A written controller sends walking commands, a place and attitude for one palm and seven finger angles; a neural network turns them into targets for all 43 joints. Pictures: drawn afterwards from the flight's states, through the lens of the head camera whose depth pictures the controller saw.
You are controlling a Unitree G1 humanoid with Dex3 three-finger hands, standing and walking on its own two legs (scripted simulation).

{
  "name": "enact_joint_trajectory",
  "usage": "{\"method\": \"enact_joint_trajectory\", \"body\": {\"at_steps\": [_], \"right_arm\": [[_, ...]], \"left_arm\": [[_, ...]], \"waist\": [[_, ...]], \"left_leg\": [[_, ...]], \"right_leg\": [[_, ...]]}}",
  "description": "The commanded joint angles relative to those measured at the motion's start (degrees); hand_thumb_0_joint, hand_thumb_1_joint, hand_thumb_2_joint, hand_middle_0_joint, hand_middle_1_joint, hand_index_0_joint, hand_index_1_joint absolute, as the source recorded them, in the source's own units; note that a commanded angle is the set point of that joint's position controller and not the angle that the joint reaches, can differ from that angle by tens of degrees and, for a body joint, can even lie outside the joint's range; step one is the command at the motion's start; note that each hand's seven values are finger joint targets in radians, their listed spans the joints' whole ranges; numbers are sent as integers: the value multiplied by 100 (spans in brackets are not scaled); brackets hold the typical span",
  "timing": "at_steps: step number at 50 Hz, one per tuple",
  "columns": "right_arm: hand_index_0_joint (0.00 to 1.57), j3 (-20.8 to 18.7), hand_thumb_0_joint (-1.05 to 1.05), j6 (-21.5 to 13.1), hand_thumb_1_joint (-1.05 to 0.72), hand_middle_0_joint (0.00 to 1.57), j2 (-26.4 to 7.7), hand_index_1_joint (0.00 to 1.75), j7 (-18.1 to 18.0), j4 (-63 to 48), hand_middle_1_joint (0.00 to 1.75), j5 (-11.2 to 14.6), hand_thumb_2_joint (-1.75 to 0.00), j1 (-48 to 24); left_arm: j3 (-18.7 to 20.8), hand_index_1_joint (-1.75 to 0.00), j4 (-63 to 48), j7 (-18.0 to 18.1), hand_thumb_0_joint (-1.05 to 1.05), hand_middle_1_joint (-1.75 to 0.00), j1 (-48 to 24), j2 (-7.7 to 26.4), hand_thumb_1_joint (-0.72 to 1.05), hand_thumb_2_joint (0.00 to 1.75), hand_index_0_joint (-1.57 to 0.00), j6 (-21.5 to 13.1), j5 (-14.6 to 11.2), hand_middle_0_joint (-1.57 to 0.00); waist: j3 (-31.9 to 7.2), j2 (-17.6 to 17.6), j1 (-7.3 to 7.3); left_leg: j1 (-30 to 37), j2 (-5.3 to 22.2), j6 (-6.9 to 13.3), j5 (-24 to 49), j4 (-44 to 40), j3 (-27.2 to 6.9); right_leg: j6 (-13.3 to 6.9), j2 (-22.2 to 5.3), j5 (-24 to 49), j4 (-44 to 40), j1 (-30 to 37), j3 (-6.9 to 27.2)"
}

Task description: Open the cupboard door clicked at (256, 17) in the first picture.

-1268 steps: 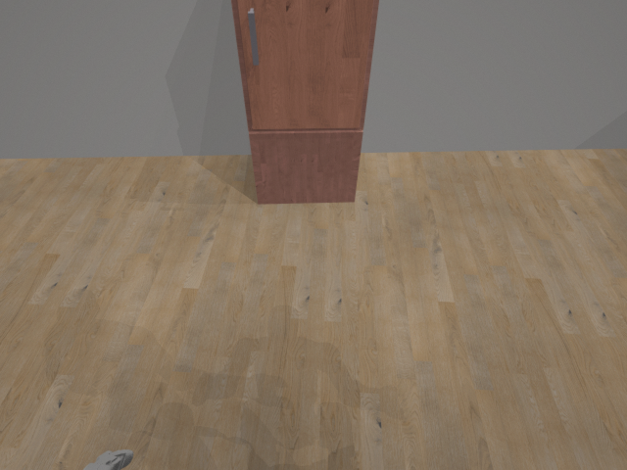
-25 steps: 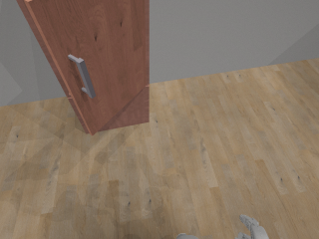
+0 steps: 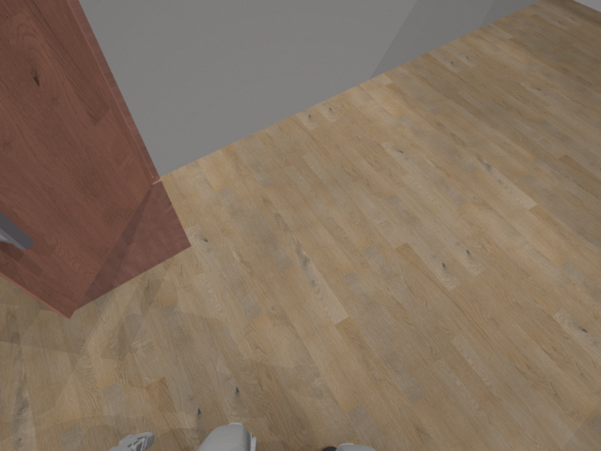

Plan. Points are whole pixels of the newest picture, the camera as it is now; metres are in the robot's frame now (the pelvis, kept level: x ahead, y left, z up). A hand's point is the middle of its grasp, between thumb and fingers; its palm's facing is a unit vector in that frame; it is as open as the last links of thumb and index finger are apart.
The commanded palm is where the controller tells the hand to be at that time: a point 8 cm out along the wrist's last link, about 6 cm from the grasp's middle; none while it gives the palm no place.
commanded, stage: walk to a spot facing it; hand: left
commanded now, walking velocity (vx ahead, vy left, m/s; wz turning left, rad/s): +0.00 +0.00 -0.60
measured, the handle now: out of the picture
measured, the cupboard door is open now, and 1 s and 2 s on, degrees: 41 41 41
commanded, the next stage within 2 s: turn to face it in 1.66 s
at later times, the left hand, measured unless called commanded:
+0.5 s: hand (202, 426) +0.16 +0.16 -0.16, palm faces -0.24 -0.93 -0.27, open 7.4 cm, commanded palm none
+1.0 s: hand (315, 281) +0.40 -0.01 -0.15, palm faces -0.59 -0.78 -0.22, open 7.4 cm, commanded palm none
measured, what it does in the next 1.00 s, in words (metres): walks ahead, turning right: left foot, then right foot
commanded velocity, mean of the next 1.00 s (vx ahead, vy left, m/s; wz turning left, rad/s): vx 0.24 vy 0.00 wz -0.56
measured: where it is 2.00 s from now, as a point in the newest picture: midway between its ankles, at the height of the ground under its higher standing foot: (426, 343)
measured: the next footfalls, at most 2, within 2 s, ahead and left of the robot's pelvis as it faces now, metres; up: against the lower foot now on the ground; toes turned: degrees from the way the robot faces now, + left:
left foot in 0.10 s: +0.06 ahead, +0.15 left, +0.00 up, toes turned -1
right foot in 0.36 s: +0.03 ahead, -0.14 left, +0.00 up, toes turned -15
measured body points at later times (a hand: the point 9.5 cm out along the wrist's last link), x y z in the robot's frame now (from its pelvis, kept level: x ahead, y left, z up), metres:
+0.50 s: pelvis +0.03 -0.03 +0.00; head +0.08 -0.05 +0.44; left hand +0.17 +0.21 -0.14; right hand +0.03 -0.31 -0.15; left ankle +0.05 +0.12 -0.67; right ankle -0.01 -0.13 -0.74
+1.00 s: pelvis +0.18 -0.11 +0.00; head +0.22 -0.13 +0.44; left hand +0.44 +0.04 -0.14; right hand +0.01 -0.29 -0.15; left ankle +0.18 +0.08 -0.74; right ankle +0.19 -0.25 -0.72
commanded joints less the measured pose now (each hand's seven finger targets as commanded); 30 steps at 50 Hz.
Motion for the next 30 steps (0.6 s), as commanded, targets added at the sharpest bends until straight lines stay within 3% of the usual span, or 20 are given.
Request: {"method": "enact_joint_trajectory", "body": {"at_steps": [1, 2, 3, 4, 5, 6, 7, 9, 12, 14, 15, 16, 17, 18, 19, 20, 21, 23, 28, 30], "right_arm": [[20, -50, 0, -196, -90, 20, -357, 30, -59, -243, 30, -6, -90, 538], [20, -71, 0, -226, -90, 20, -427, 30, -81, -190, 30, -5, -90, 726], [20, -118, 0, -281, -90, 20, -781, 30, -133, -150, 30, -51, -90, 936], [20, -238, 0, -312, -90, 20, -1364, 30, -155, -232, 30, -166, -90, 922], [20, -250, 0, -318, -90, 20, -1494, 30, -180, -284, 30, -186, -90, 910], [20, -204, 0, -337, -90, 20, -1367, 30, -198, -442, 30, -194, -90, 593], [20, -169, 0, -378, -90, 20, -1221, 30, -161, -462, 30, -232, -90, 393], [20, -126, 0, -367, -90, 20, -1038, 30, -166, -394, 30, -234, -90, 372], [20, -148, 0, -326, -90, 20, -1049, 30, -165, -313, 30, -234, -90, 617], [20, -203, 0, -301, -90, 20, -1140, 30, -124, -246, 30, -202, -90, 774], [20, -211, 0, -288, -90, 20, -1166, 30, -105, -244, 30, -179, -90, 769], [20, -216, 0, -270, -90, 20, -1124, 30, -81, -293, 30, -144, -90, 617], [20, -180, 0, -253, -90, 20, -772, 30, -32, -479, 30, -67, -90, 433], [20, -57, 0, -246, -90, 20, -412, 30, 3, -813, 30, -64, -90, -168], [20, -45, 0, -247, -90, 20, -623, 30, -8, -854, 30, -66, -90, -353], [20, -85, 0, -286, -90, 20, -622, 30, 45, -871, 30, -48, -90, -347], [20, -126, 0, -297, -90, 20, -667, 30, 53, -731, 30, -88, -90, -376], [20, -105, 0, -309, -90, 20, -503, 30, 139, -640, 30, -110, -90, -417], [20, -86, 0, -401, -90, 20, -290, 30, 213, -616, 30, -81, -90, -408], [20, -104, 0, -457, -90, 20, -340, 30, 186, -586, 30, -79, -90, -275]], "left_arm": [[367, -30, -413, 71, 0, -30, -99, 1147, 90, 90, -20, -96, -18, -20], [338, -30, -425, 64, 0, -30, -197, 1056, 90, 90, -20, -78, -31, -20], [275, -30, -527, 36, 0, -30, -232, 800, 90, 90, -20, -49, -80, -20], [210, -30, -627, -34, 0, -30, -85, 471, 90, 90, -20, -29, -144, -20], [258, -30, -676, -66, 0, -30, -336, 712, 90, 90, -20, -36, -77, -20], [310, -30, -740, -131, 0, -30, -367, 784, 90, 90, -20, -81, -67, -20], [294, -30, -654, -160, 0, -30, -275, 636, 90, 90, -20, -70, -22, -20], [274, -30, -545, -211, 0, -30, -289, 472, 90, 90, -20, -36, -27, -20], [182, -30, -570, -240, 0, -30, -355, 319, 90, 90, -20, -68, -55, -20], [182, -30, -544, -232, 0, -30, -286, 357, 90, 90, -20, -104, -72, -20], [203, -30, -476, -232, 0, -30, -114, 404, 90, 90, -20, -129, -77, -20], [261, -30, -351, -221, 0, -30, 297, 554, 90, 90, -20, -158, -65, -20], [378, -30, -213, -162, 0, -30, 752, 1134, 90, 90, -20, -214, 13, -20], [511, -30, -88, -66, 0, -30, 1095, 1728, 90, 90, -20, -214, -7, -20], [529, -30, -63, 5, 0, -30, 1225, 1688, 90, 90, -20, -225, -59, -20], [491, -30, -171, 18, 0, -30, 867, 1488, 90, 90, -20, -240, -55, -20], [441, -30, -191, 44, 0, -30, 595, 1200, 90, 90, -20, -279, -23, -20], [382, -30, -182, 53, 0, -30, 488, 1085, 90, 90, -20, -374, -31, -20], [408, -30, -30, -19, 0, -30, 609, 1219, 90, 90, -20, -455, 3, -20], [409, -30, -8, -45, 0, -30, 547, 1195, 90, 90, -20, -440, -9, -20]], "waist": [[-994, -549, -96], [-980, -453, -224], [-977, 459, -311], [-849, 2200, -267], [-726, 1836, -327], [-641, 1079, -126], [-745, 1032, -14], [-735, 1511, 15], [-940, 1627, -146], [-1110, 1599, -170], [-1195, 1459, -88], [-1301, 1109, 142], [-1320, -397, 364], [-960, -1956, 720], [-829, -1610, 823], [-523, -1439, 581], [-493, -1203, 399], [-620, -630, 275], [-660, -595, 274], [-559, -596, 166]], "left_leg": [[940, -173, 72, 746, -1550, -5], [1521, -86, 108, 1041, -2192, -75], [2028, 594, 355, 673, -2964, -867], [2094, 2109, 943, 297, -3761, -2560], [1514, 2702, 1419, 579, -3948, -2859], [1011, 2559, 1573, 1122, -3810, -2483], [1043, 2255, 1473, 1739, -3627, -2126], [1361, 1702, 1176, 3225, -3103, -899], [1785, 1469, 944, 4242, -2535, -152], [1878, 1508, 850, 4214, -2273, -24], [1714, 1465, 705, 3721, -2074, 81], [1186, 1326, 486, 2659, -1569, 253], [-115, 756, 140, 783, -403, 743], [-1551, 124, -42, -1497, 847, 589], [-1908, 354, 70, -1120, 1456, -209], [-2001, 487, 57, -714, 1542, -321], [-1824, 474, 31, -296, 1550, -345], [-1223, 413, -40, 139, 1058, -193], [-277, 41, -33, 468, -698, 74], [378, -120, 4, 704, -1332, 136]], "right_leg": [[-622, -1095, 831, -764, 186, 1502], [-408, -950, 445, -596, -284, 1451], [-142, -436, -379, -55, -1004, 1091], [211, 305, -1793, 1421, -1754, 28], [303, 33, -2164, 2649, -1576, -237], [371, -267, -1887, 3122, -1219, -232], [393, -225, -1774, 3223, -1209, -392], [444, -307, -1598, 2962, -1134, -651], [405, -174, -1551, 1779, -618, -1131], [343, -94, -1214, 1000, -146, -1265], [306, -58, -763, 408, 324, -1326], [209, -127, -202, -411, 1176, -1186], [-201, -1215, 52, -1206, 2149, 465], [-903, -2418, 614, -1591, 2289, 2416], [-1251, -2476, 170, -1596, 2243, 2403], [-1297, -2298, -950, -1734, 1779, 2323], [-1136, -1918, -638, -1618, 1562, 2052], [-995, -1649, 252, -1442, 1263, 1385], [-946, -1403, -289, -1462, 1029, 1343], [-855, -1275, -646, -1347, 607, 1414]]}}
